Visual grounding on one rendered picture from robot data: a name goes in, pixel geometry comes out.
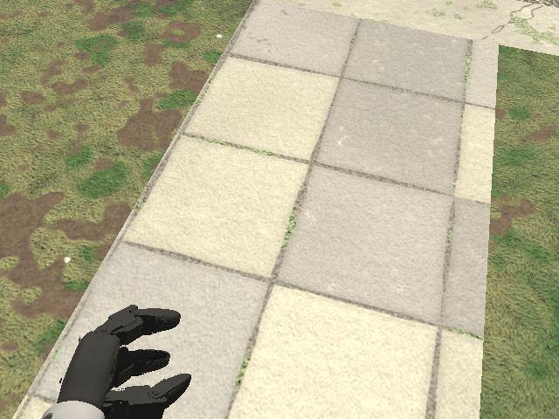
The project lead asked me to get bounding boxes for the left robot hand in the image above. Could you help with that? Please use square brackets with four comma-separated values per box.
[57, 305, 191, 419]

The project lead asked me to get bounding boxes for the left robot forearm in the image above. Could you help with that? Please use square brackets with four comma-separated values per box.
[41, 401, 105, 419]

